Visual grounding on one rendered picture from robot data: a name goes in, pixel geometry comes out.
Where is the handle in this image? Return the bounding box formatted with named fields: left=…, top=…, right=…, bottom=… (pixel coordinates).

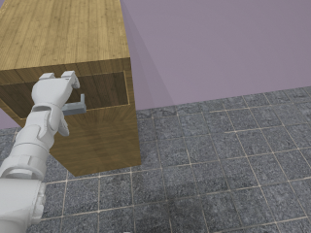
left=61, top=94, right=86, bottom=116

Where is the robot left hand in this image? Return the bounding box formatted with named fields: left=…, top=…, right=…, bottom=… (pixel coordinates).
left=31, top=71, right=80, bottom=137

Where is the robot left forearm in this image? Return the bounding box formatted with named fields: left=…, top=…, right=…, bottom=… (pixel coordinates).
left=0, top=102, right=62, bottom=181

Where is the drawer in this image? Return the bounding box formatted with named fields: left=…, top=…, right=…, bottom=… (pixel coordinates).
left=0, top=70, right=128, bottom=118

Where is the robot left upper arm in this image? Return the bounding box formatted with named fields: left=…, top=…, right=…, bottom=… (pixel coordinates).
left=0, top=178, right=47, bottom=233

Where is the cabinet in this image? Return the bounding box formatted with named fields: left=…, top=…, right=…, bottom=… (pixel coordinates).
left=0, top=0, right=142, bottom=177

